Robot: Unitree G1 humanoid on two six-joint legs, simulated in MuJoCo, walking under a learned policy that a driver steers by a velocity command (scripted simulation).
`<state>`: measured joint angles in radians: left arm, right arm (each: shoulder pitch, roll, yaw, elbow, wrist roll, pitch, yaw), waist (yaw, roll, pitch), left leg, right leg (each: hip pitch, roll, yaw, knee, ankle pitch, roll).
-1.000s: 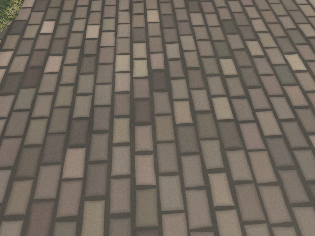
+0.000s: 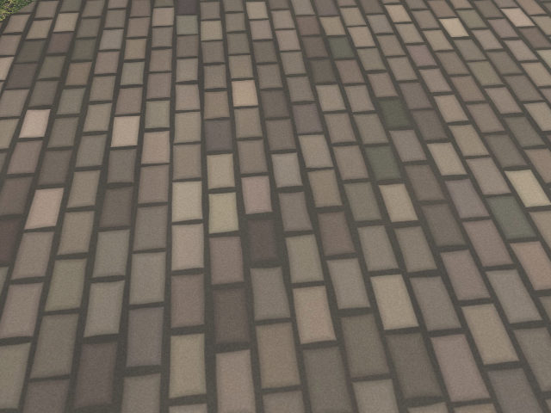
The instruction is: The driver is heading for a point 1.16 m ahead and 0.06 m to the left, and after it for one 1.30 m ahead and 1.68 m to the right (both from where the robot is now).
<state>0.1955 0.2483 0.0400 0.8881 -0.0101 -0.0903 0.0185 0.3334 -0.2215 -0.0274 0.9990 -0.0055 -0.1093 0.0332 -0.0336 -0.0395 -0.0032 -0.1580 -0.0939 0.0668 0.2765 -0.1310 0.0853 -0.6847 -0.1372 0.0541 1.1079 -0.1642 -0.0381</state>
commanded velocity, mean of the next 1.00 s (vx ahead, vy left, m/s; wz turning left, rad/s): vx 0.50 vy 0.00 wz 0.00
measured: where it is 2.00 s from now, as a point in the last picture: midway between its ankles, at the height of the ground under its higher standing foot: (288, 250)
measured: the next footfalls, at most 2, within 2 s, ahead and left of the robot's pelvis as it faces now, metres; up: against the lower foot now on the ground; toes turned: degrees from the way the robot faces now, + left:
right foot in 0.30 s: +0.34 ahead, -0.17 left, +0.00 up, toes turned -2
left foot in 0.86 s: +0.64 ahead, +0.08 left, +0.00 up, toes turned +3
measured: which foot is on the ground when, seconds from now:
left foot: down 0.00-0.30, up 0.32-0.84, down 0.86-1.00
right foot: up 0.00-0.28, down 0.30-0.86, up 0.88-1.00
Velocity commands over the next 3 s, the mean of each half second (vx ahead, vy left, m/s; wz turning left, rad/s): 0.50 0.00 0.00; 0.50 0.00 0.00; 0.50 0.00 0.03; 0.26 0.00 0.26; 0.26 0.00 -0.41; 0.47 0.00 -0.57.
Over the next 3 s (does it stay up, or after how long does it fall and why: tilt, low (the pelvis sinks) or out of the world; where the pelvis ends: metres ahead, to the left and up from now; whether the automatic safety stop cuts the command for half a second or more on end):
stays up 1.35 -0.07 -0.01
